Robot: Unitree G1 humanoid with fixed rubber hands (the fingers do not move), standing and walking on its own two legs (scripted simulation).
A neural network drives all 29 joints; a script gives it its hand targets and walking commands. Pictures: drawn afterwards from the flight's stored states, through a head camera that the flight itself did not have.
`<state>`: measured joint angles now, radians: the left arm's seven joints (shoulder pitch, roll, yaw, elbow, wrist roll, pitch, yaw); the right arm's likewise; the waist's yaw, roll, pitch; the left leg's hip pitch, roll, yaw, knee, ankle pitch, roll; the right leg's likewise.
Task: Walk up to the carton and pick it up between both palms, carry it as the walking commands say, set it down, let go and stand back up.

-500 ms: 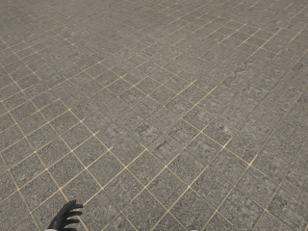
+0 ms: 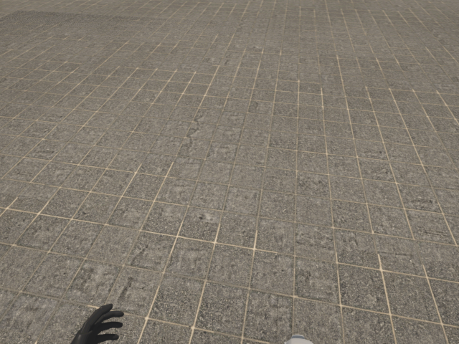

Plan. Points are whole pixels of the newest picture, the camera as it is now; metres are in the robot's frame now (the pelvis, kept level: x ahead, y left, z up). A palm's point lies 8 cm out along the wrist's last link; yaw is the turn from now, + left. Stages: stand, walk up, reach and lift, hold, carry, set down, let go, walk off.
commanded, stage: walk up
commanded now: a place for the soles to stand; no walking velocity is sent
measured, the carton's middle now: out of the picture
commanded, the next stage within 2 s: none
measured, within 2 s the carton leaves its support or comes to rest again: neither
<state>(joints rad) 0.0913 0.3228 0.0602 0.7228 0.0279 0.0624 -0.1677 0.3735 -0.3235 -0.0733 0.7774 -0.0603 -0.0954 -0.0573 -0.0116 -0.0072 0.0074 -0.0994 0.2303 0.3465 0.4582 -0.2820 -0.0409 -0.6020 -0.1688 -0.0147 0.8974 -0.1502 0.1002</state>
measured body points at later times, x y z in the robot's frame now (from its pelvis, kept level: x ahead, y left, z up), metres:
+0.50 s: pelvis +0.20 -0.10 -0.01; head +0.20 -0.09 +0.43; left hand +0.42 +0.09 -0.14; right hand +0.15 -0.38 -0.11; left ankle +0.27 +0.01 -0.74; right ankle +0.16 -0.23 -0.66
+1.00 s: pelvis +0.38 -0.34 -0.01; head +0.39 -0.35 +0.44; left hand +0.62 -0.19 -0.13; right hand +0.27 -0.58 -0.13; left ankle +0.51 -0.22 -0.67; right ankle +0.35 -0.41 -0.74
